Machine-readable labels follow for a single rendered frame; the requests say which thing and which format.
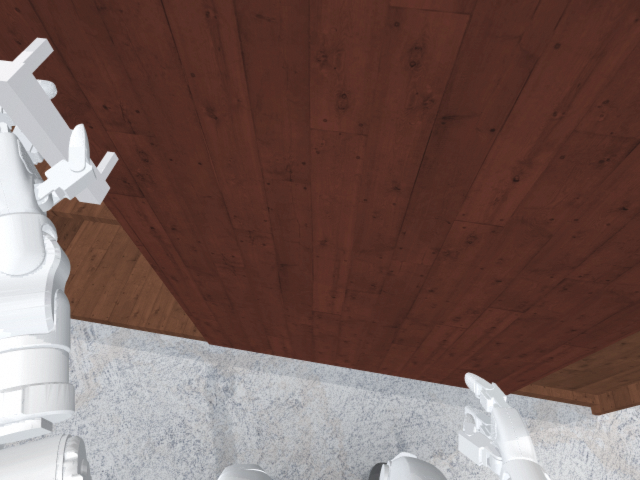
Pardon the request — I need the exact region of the robot right hand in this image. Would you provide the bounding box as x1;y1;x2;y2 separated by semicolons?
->
458;373;538;479

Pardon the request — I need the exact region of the right robot forearm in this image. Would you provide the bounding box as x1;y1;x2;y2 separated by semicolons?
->
500;459;551;480

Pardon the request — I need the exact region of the wardrobe door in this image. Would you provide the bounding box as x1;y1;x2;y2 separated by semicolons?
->
0;0;640;395
531;331;640;395

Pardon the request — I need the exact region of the robot right thigh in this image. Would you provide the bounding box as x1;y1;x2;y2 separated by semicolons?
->
380;456;447;480

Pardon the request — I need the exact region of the robot left hand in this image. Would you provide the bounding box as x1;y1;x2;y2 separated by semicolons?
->
0;79;96;217

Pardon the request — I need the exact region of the robot right shin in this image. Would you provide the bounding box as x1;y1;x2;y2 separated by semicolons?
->
391;452;417;461

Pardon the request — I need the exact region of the left robot forearm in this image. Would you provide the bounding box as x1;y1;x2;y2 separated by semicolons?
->
0;212;75;450

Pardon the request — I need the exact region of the handle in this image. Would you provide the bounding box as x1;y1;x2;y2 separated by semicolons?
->
0;38;119;205

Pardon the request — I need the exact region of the left robot upper arm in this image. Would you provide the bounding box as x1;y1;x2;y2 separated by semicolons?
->
0;434;92;480

